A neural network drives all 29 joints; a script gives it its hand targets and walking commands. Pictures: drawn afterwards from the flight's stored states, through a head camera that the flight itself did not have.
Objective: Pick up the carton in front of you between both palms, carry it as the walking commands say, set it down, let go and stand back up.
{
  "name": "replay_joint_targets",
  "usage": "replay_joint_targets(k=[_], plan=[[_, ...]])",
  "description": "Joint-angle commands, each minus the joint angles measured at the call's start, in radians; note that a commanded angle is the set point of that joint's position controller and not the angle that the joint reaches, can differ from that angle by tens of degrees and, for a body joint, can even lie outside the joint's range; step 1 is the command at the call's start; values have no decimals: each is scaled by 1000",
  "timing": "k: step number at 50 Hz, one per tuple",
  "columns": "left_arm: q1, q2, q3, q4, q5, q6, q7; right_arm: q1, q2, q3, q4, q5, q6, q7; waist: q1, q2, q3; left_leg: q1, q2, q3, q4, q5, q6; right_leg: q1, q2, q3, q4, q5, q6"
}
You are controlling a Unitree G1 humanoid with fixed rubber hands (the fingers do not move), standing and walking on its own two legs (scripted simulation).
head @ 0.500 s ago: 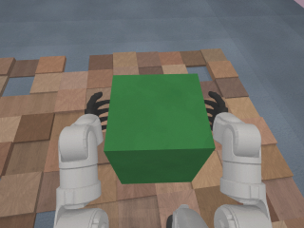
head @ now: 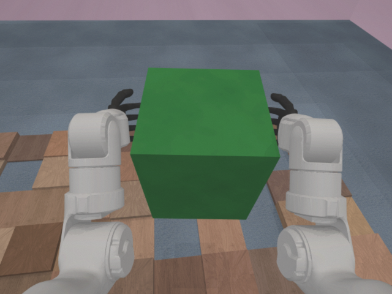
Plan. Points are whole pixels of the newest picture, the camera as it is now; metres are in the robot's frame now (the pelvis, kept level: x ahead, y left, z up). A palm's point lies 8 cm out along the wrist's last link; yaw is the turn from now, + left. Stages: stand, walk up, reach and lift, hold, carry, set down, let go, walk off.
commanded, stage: carry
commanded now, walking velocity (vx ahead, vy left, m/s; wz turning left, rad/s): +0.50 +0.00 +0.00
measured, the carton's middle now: (201, 150) +0.39 +0.00 +0.11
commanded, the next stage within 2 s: none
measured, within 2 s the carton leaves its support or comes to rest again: neither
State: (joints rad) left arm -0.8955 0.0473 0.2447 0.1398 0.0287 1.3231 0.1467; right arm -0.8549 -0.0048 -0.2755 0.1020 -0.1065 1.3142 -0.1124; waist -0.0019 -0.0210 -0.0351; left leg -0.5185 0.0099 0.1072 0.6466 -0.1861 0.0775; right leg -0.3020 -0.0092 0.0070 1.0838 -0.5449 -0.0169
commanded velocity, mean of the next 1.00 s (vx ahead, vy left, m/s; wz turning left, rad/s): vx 0.50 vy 0.00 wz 0.00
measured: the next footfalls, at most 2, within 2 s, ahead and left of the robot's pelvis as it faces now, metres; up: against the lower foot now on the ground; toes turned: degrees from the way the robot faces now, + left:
right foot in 0.40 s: +0.45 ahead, -0.09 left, -0.02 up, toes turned -5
left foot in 0.88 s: +0.76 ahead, +0.07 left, -0.02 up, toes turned +6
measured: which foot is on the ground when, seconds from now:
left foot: down 0.00-0.42, up 0.44-0.86, down 0.88-1.00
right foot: up 0.00-0.38, down 0.40-0.90, up 0.92-1.00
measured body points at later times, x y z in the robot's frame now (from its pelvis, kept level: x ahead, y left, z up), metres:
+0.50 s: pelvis +0.33 -0.03 -0.01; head +0.38 -0.04 +0.44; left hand +0.70 +0.12 +0.08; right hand +0.71 -0.18 +0.08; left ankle +0.16 +0.09 -0.64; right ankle +0.41 -0.08 -0.74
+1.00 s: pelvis +0.66 +0.00 -0.01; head +0.66 +0.01 +0.44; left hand +1.02 +0.15 +0.09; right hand +1.02 -0.15 +0.10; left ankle +0.72 +0.07 -0.74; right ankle +0.52 -0.10 -0.64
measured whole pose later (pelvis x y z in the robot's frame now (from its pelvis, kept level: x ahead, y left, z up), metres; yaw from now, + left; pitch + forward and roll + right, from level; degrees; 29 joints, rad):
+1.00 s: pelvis +0.66 +0.00 -0.01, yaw -1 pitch +4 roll +0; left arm -0.62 0.00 0.19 0.18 0.06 1.19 0.10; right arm -0.62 0.03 -0.20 0.19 -0.09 1.18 -0.12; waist -0.02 -0.02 -0.09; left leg -0.41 -0.02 0.14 0.51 -0.18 0.10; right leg -0.39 0.02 -0.03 1.18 -0.42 -0.04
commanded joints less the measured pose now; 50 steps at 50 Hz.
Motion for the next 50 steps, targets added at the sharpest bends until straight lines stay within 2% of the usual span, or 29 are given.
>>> replay_joint_targets(k=[1, 3, 4, 6, 11, 13, 16, 17, 18, 19, 20, 21, 22, 23, 25, 26, 28, 31, 34, 40, 42, 43, 44, 45, 46, 47, 48, 49, 50], plan=[[-665, -1108, -549, 6, -387, 15, -247, -731, 1012, 563, -22, 471, 15, 237, -65, 128, -442, 715, 306, -523, -209, 323, 154, -475, -9, 27, 192, 91, -23], [-636, -1150, -519, 16, -359, 2, -237, -798, 1108, 584, -65, 521, 2, 251, -54, 98, -460, 649, 281, -423, -230, 360, 121, -416, -45, 37, 68, 194, -15], [-623, -1166, -513, 5, -344, -7, -231, -816, 1142, 590, -84, 536, -8, 256, -51, 120, -470, 647, 279, -405, -240, 361, 117, -401, -43, 27, 32, 202, -11], [-590, -1187, -512, -3, -321, -27, -219, -819, 1180, 600, -108, 552, -28, 260, -51, 139, -482, 684, 266, -354, -234, 395, 121, -435, -41, 7, -12, 236, -6], [-494, -1199, -557, -38, -277, -81, -208, -737, 1210, 661, -131, 552, -82, 261, -79, 108, -439, 750, 224, -262, -222, 464, 131, -533, -38, -37, -223, 371, -4], [-478, -1189, -588, -69, -278, -100, -209, -705, 1206, 695, -150, 551, -104, 260, -90, 103, -408, 706, 177, -188, -223, 495, 104, -435, -9, -87, -408, 486, -5], [-472, -1156, -646, -147, -289, -117, -209, -655, 1173, 738, -192, 550, -130, 250, -86, 150, -385, 661, 131, -104, -206, 560, 50, -239, 32, -146, -620, 660, -40], [-464, -1140, -657, -160, -294, -118, -211, -631, 1158, 750, -196, 545, -135, 245, -69, 168, -397, 655, 133, -85, -154, 617, 34, -158, 37, -156, -640, 703, -58], [-432, -1121, -662, -156, -296, -118, -214, -606, 1143, 759, -189, 537, -135, 241, -30, 165, -434, 644, 122, -53, -53, 672, 9, -36, 47, -171, -673, 722, -67], [-400, -1107, -667, -149, -298, -120, -220, -568, 1133, 767, -168, 530, -135, 239, 18, 130, -482, 571, 103, -9, 93, 657, -21, 161, 42, -190, -699, 739, -69], [-366, -1091, -664, -139, -303, -120, -230, -540, 1109, 768, -151, 522, -137, 237, 53, 53, -512, 393, 76, -19, 260, 398, -41, 360, -69, -84, -655, 792, -57], [-365, -1063, -660, -113, -299, -121, -238, -523, 1115, 773, -127, 513, -130, 238, 26, -151, -597, 114, 4, -58, 428, -203, -53, 665, -291, 183, -472, 1184, -138], [-317, -1048, -650, -74, -296, -125, -242, -477, 1119, 752, -96, 501, -123, 236, 61, -291, -676, -149, -78, -108, 699, -395, -76, 820, -390, 472, -550, 924, -300], [-304, -1090, -662, -82, -320, -130, -251, -478, 1108, 749, -102, 489, -127, 234, 68, -221, -652, -232, -36, -132, 717, -360, -64, 785, -358, 476, -613, 727, -276], [-414, -1158, -704, -187, -370, -145, -267, -534, 1145, 754, -151, 490, -144, 225, 56, -62, -543, -231, 7, -133, 567, -246, -63, 626, -290, 335, -663, 809, -210], [-472, -1188, -727, -231, -400, -151, -271, -541, 1155, 754, -174, 481, -150, 218, 51, -45, -532, -193, 26, -132, 500, -216, -67, 570, -284, 298, -682, 818, -193], [-499, -1209, -761, -290, -441, -161, -273, -516, 1160, 765, -208, 473, -160, 201, 39, -58, -541, -143, 40, -123, 424, -168, -73, 529, -266, 236, -712, 813, -177], [-451, -1191, -782, -322, -451, -165, -276, -441, 1133, 776, -229, 442, -171, 180, 43, -71, -520, -170, 37, -81, 271, -134, -88, 535, -244, 155, -726, 860, -185], [-399, -1147, -791, -323, -445, -164, -282, -402, 1089, 792, -251, 421, -173, 171, 54, -99, -495, -204, 34, -46, 174, 6, -88, 572, -208, 89, -707, 941, -167], [-330, -1061, -769, -227, -405, -144, -284, -383, 1001, 782, -198, 411, -134, 193, 90, -92, -356, -133, 3, -6, -123, 222, -59, 539, -160, 23, -692, 915, -140], [-336, -1064, -753, -175, -393, -141, -285, -379, 989, 753, -145, 408, -124, 210, 50, -103, -344, 83, -18, 20, -198, 238, -31, 411, -159, -19, -635, 987, -115], [-346, -1073, -747, -149, -386, -141, -286, -369, 990, 737, -112, 406, -122, 219, -7, -80, -380, 278, -31, 42, -253, 295, -25, 318, -133, -64, -511, 995, -89], [-355, -1077, -738, -124, -375, -144, -286, -362, 986, 719, -83, 403, -122, 229, -53, -11, -426, 491, -11, 38, -272, 312, -33, 187, -76, -114, -319, 848, -54], [-364, -1095, -724, -92, -366, -140, -288, -351, 974, 688, -33, 396, -123, 236, -35, 181, -461, 755, 226, -257, -162, 648, 17, -103, 12, -109, -129, 204, -14], [-351, -1103, -697, -32, -363, -132, -285, -349, 963, 659, 29, 386, -126, 238, -42, 307, -515, 927, 377, -535, -178, 591, 194, -355, 85, -37, 150, -20, 9], [-344, -1105, -679, -14, -358, -133, -282, -315, 1002, 652, 68, 392, -133, 243, -53, 264, -502, 878, 370, -562, -226, 368, 227, -448, 40, 15, 227, 2, -9], [-380, -1132, -681, -19, -366, -138, -280, -349, 1042, 656, 46, 411, -144, 251, -59, 186, -468, 810, 330, -522, -253, 278, 200, -476, 4, 25, 211, 59, -23], [-410, -1162, -680, -34, -376, -147, -277, -419, 1083, 665, 2, 443, -153, 256, -53, 108, -437, 739, 317, -480, -268, 263, 173, -478, -23, 19, 190, 114, -24], [-431, -1180, -674, -54, -380, -154, -272, -486, 1118, 683, -40, 472, -158, 258, -48, 86, -422, 670, 307, -438, -283, 250, 158, -459, -45, 14, 167, 150, -20]])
